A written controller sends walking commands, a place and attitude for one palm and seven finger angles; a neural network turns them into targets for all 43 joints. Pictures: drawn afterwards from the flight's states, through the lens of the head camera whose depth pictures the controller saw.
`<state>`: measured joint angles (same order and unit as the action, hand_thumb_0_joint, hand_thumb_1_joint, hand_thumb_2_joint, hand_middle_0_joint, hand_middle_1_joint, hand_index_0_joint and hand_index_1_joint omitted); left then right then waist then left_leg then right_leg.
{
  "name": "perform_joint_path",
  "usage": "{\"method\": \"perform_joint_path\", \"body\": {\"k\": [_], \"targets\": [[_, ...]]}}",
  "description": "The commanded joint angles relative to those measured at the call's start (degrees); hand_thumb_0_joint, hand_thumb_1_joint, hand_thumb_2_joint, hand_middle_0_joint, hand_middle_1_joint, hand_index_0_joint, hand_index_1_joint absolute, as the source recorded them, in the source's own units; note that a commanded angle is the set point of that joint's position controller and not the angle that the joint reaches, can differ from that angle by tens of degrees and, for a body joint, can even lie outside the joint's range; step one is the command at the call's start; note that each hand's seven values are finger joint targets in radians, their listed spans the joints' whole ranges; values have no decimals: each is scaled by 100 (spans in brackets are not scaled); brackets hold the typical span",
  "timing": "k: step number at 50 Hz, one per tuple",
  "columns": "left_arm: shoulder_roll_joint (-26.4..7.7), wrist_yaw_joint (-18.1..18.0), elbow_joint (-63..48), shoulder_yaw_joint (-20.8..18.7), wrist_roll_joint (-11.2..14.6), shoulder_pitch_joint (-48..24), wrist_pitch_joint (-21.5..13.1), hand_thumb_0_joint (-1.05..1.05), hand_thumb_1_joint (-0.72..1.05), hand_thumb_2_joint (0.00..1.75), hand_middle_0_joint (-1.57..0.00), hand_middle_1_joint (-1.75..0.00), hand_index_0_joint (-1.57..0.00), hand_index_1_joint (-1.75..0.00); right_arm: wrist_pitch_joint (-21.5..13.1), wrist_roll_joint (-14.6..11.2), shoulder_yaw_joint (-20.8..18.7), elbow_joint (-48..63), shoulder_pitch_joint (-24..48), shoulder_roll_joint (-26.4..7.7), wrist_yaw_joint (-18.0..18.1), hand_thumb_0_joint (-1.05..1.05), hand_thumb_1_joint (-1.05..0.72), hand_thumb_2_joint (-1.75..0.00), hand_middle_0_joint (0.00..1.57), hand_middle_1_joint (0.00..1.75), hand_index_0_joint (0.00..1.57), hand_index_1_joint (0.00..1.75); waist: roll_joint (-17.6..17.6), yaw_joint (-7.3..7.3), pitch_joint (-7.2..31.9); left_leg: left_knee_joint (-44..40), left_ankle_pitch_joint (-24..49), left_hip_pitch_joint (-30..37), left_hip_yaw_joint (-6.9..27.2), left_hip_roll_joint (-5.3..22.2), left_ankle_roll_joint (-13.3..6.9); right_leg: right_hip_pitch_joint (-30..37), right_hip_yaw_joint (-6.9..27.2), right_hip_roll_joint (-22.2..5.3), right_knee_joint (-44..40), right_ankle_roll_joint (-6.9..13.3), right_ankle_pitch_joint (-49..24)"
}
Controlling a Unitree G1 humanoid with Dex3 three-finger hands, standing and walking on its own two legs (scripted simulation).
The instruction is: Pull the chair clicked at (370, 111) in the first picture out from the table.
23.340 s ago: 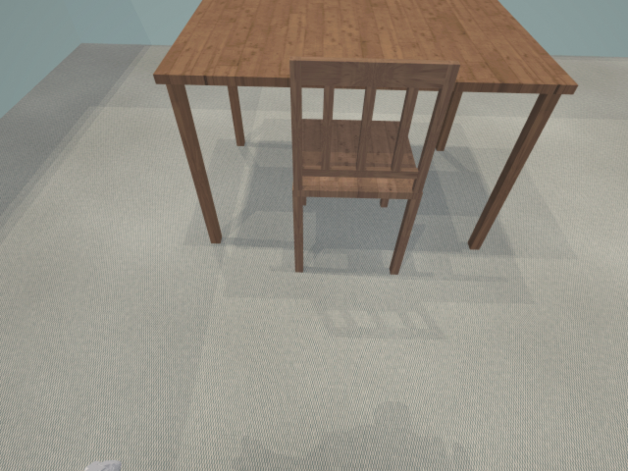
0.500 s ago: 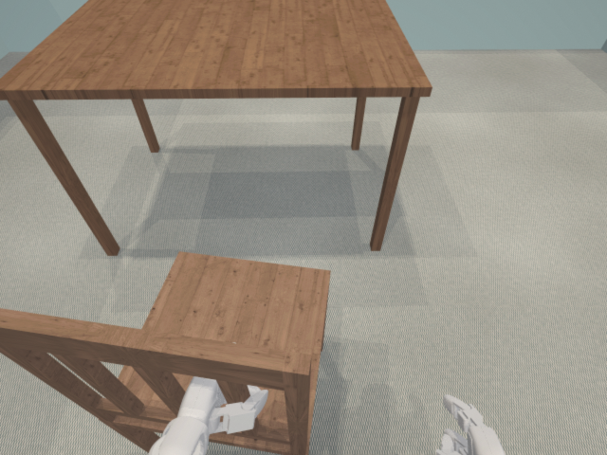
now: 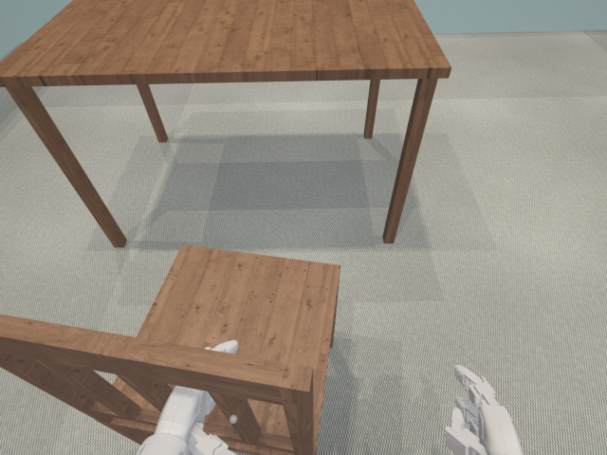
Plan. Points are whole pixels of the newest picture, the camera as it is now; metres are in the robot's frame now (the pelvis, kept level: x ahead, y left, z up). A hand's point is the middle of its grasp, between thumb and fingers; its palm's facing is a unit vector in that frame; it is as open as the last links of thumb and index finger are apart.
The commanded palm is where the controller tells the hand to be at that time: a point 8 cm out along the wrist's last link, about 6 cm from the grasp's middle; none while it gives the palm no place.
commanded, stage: open the thumb and straighten the fingers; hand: left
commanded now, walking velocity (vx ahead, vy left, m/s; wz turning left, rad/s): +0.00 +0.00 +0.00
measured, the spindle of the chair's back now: (165, 400) +0.22 +0.20 -0.06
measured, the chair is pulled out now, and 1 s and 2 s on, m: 0.65 0.65 0.64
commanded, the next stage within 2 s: draw the fingers out of the gap in 0.08 s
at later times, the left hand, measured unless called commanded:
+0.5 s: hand out of the picture +0.14 +0.10 -0.02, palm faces -0.15 -0.99 -0.06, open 17.5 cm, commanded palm +0.12 +0.15 +0.00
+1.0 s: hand out of the picture +0.09 +0.11 -0.01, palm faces -0.12 -0.99 -0.08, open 17.1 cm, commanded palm +0.04 +0.14 +0.00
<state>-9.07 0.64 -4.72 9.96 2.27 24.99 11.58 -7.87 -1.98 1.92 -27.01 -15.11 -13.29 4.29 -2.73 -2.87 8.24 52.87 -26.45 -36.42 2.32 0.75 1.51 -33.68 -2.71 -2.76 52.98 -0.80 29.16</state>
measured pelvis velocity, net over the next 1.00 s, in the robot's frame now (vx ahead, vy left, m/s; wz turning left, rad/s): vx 0.00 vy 0.02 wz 0.00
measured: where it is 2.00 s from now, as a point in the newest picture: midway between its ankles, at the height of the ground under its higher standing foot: outside the picture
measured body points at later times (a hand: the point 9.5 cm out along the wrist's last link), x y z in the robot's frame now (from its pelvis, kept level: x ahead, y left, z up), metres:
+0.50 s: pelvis +0.00 +0.01 -0.01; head +0.03 +0.00 +0.44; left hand +0.14 +0.15 -0.01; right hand +0.18 -0.23 -0.07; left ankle +0.00 +0.14 -0.69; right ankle -0.03 -0.12 -0.69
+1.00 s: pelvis +0.00 +0.02 -0.02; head +0.00 +0.01 +0.43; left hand +0.09 +0.16 +0.00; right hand +0.18 -0.21 -0.06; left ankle +0.00 +0.14 -0.69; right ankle -0.03 -0.12 -0.69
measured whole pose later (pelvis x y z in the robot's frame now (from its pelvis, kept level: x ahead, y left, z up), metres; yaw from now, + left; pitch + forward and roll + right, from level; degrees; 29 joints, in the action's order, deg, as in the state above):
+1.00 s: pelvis +0.00 +0.02 -0.02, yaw +0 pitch +11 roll -1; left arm -8.8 -0.4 -25.0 14.6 -4.2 54.2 10.2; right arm -6.0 -2.8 0.8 -18.2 -17.5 -11.2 5.1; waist -2.6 -2.1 12.3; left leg 61.1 -30.1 -42.5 2.4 0.5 0.1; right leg -38.7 -2.5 -3.0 59.0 -2.0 31.7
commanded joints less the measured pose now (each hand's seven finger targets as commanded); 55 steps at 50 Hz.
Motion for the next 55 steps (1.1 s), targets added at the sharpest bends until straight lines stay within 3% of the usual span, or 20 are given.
{"method": "perform_joint_path", "body": {"k": [1, 4, 7, 9, 11, 13, 15, 18, 20, 23, 26, 28, 31, 35, 38, 43, 50, 53, 54, 55], "targets": [[-151, -31, -1557, 28, -8, -132, -329, 0, -55, 20, 0, 0, 0, 0, -351, 13, -293, 977, 260, -615, 72, 0, -90, -90, 20, 30, 20, 30, 288, -100, 861, -474, 1981, 896, -82, -58, -346, 171, -184, 73, -780, 44, -2306], [-232, -59, -1466, -66, -4, -101, -255, 0, -55, 20, 0, 0, 0, 0, -335, 33, -287, 951, 232, -631, 96, 0, -90, -90, 20, 30, 20, 30, 593, -127, 746, -433, 1875, 706, -62, -76, -352, 169, -192, 82, -781, 20, -2304], [-327, -79, -1542, -120, -69, -117, -235, 0, -55, 20, 0, 0, 0, 0, -298, 43, -272, 988, 234, -619, 117, 0, -90, -90, 20, 30, 20, 30, 456, -89, 764, -427, 1846, 672, -70, -100, -357, 165, -185, 72, -755, 34, -2246], [-397, -105, -1409, -319, -84, 372, -195, 0, -55, 20, 0, 0, 0, 0, -246, 28, -311, 1015, 266, -573, 129, 0, -90, -90, 20, 30, 20, 30, 494, 43, 821, -431, 1937, 662, -103, -87, -347, 229, -179, 74, -725, 50, -2307], [-239, -90, -1721, -74, -80, 451, -192, 0, -55, 20, 0, 0, 0, 0, -226, 13, -295, 1111, 285, -544, 96, 0, -90, -90, 20, 30, 20, 30, 267, 11, 848, -436, 1881, 694, -109, -92, -340, 211, -168, 58, -730, 53, -2244], [-252, -98, -1768, -108, -66, 861, -166, 0, -55, 20, 0, 0, 0, 0, -212, -4, -323, 1146, 359, -512, 105, 0, -90, -90, 20, 30, 20, 30, 434, 52, 817, -431, 1916, 595, -94, -82, -344, 263, -179, 72, -715, 67, -2267], [-87, -71, -2021, 130, -83, 1078, -204, 0, -55, 20, 0, 0, 0, 0, -211, -5, -326, 1220, 340, -496, 100, 0, -90, -90, 20, 30, 20, 30, 413, 11, 795, -410, 1933, 615, -90, -75, -351, 186, -197, 72, -686, 44, -2300], [-277, -73, -2071, 13, -136, 1257, -239, 0, -55, 20, 0, 0, 0, 0, -209, -8, -348, 1221, 368, -498, 127, 0, -90, -90, 20, 30, 20, 30, 505, -4, 562, -367, 1675, 409, -83, -82, -358, 40, -178, 102, -693, 52, -2023], [-212, -77, -2323, 168, -185, 1273, -330, 0, -55, 20, 0, 0, 0, 0, -232, -1, -339, 1287, 328, -492, 130, 0, -90, -90, 20, 30, 20, 30, 260, -30, 587, -339, 1598, 464, -69, -94, -361, -91, -196, 102, -638, 62, -1848], [-248, -102, -2488, 145, -213, 1642, -418, 0, -55, 20, 0, 0, 0, 0, -242, -19, -371, 1347, 310, -474, 144, 0, -90, -90, 20, 30, 20, 30, 304, 24, 644, -317, 1647, 449, -34, -82, -364, -138, -225, 136, -565, 91, -1790], [-181, -100, -2697, 316, -261, 1732, -482, 0, -55, 20, 0, 0, 0, 0, -244, -16, -361, 1423, 283, -466, 146, 0, -90, -90, 20, 30, 20, 30, 240, -24, 667, -267, 1490, 403, -24, -96, -372, -253, -234, 139, -525, 80, -1605], [-151, -92, -2620, 368, -298, 1933, -464, 0, -55, 20, 0, 0, 0, 0, -212, -21, -367, 1451, 298, -466, 160, 0, -90, -90, 20, 30, 20, 30, 402, -30, 554, -269, 1446, 324, 10, -84, -375, -312, -242, 167, -508, 92, -1536], [-123, -78, -2808, 454, -356, 2237, -476, 0, -55, 20, 0, 0, 0, 0, -178, -29, -381, 1573, 312, -448, 153, 0, -90, -90, 20, 30, 20, 30, 298, 22, 612, -265, 1345, 293, 11, -87, -373, -354, -249, 162, -450, 91, -1393], [-137, -80, -2926, 462, -421, 2709, -438, 0, -55, 20, 0, 0, 0, 0, -86, -38, -398, 1695, 350, -392, 157, 0, -90, -90, 20, 30, 20, 30, 457, 67, 604, -231, 1302, 160, -7, -89, -387, -329, -221, 185, -414, 89, -1401], [-132, -80, -3085, 525, -476, 2982, -436, 0, -55, 20, 0, 0, 0, 0, -27, -54, -408, 1777, 403, -365, 145, 0, -90, -90, 20, 30, 20, 30, 210, 106, 482, -232, 1236, 64, -4, -96, -380, -383, -199, 194, -382, 120, -1266], [71, -17, -3403, 862, -412, 3096, -528, 0, -55, 20, 0, 0, 0, 0, -83, -60, -397, 1907, 350, -397, 151, 0, -90, -90, 20, 30, 20, 30, 397, 7, 338, -221, 999, -32, 66, -89, -416, -498, -217, 219, -407, 108, -1028], [178, 103, -3703, 1049, -422, 3865, -642, 0, -55, 20, 0, 0, 0, 0, -205, -88, -438, 2039, 337, -368, 105, 0, -90, -90, 20, 30, 20, 30, 348, 80, 426, -200, 1015, -75, 52, -122, -440, -444, -204, 229, -358, 102, -1040], [136, 133, -3783, 1041, -435, 3939, -672, 0, -55, 20, 0, 0, 0, 0, -253, -77, -454, 2050, 355, -353, 91, 0, -90, -90, 20, 30, 20, 30, 388, 71, 282, -185, 915, -218, 62, -136, -447, -451, -185, 243, -371, 115, -960], [677, 15, -4160, 804, 218, 3672, -1268, 0, -55, 20, 0, 0, 0, 0, -369, -68, -419, 1947, 351, -283, 84, 0, -90, -90, 20, 30, 20, 30, 556, 196, 164, -63, 830, -382, 63, -216, -383, -648, -376, 332, -275, 99, -849], [467, -48, -3955, 694, 169, 3787, -1519, 0, -55, 20, 0, 0, 0, 0, -442, -70, -450, 1797, 319, -360, 74, 0, -90, -90, 20, 30, 20, 30, 432, 222, 233, -46, 733, -342, 50, -202, -359, -728, -365, 334, -229, 114, -712]]}}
